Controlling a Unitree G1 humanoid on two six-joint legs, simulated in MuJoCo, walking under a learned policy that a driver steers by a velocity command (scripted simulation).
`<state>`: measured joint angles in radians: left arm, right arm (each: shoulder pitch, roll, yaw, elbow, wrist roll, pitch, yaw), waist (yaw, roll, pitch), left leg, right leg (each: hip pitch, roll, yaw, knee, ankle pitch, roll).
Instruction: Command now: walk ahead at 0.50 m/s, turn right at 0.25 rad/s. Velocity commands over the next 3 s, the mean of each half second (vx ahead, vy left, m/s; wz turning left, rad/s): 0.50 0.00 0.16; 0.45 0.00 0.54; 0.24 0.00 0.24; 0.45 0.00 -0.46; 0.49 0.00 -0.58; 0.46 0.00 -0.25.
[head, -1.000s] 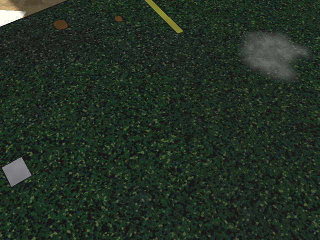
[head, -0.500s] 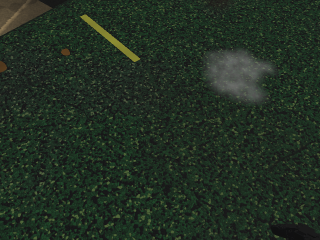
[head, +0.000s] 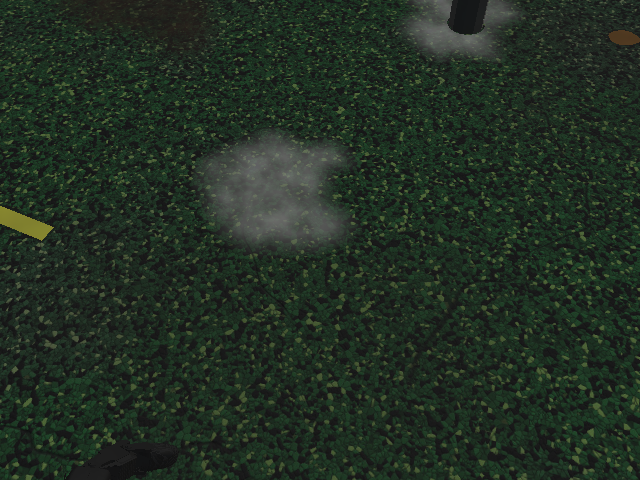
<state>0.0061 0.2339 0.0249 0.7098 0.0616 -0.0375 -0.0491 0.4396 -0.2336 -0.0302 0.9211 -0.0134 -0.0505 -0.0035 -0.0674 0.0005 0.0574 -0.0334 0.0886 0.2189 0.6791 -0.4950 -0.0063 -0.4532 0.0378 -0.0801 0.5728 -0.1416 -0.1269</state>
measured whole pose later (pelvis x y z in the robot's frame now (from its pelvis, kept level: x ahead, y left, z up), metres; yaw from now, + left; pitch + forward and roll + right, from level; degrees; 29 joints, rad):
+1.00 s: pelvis +0.53 +0.07 +0.01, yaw +27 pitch +2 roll +1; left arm 0.03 0.25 0.00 0.71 0.03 -0.05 -0.01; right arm 0.42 -0.29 -0.08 0.85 -0.01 -0.02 -0.01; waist -0.10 -0.03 0.05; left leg -0.04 -0.15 -0.19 0.43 -0.39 0.10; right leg -0.53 -0.01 0.04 0.55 -0.07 0.02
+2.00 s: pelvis +0.82 +0.14 +0.00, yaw +15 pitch +1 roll +0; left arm 0.15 0.28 0.07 0.73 0.02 -0.02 -0.03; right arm 0.33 -0.26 -0.04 0.85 -0.02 -0.06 0.01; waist -0.04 0.01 0.06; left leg -0.30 0.09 0.03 1.20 -0.38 0.00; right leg -0.41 0.07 -0.06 0.60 -0.22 -0.10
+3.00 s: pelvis +1.34 +0.17 +0.01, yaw -9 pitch +1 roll +1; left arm 0.09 0.23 0.01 0.76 0.03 -0.06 -0.01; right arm 0.40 -0.23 -0.03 0.92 0.00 -0.05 0.00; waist -0.05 0.01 0.06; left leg -0.23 0.01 0.03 1.02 -0.47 0.02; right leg -0.39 0.02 -0.07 0.55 -0.18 -0.09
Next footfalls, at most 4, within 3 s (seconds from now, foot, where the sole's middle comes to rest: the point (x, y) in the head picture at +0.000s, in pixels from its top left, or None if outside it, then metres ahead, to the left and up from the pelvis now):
0.52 left None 0.42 0.11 -0.76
1.02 right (293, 342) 0.74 0.05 -0.76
1.44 left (226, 419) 0.58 0.20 -0.76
1.90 right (269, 274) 0.93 0.10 -0.76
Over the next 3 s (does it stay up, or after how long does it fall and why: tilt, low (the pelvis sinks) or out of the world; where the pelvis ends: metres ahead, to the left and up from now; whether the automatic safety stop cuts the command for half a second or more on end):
stays up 1.34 0.17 0.01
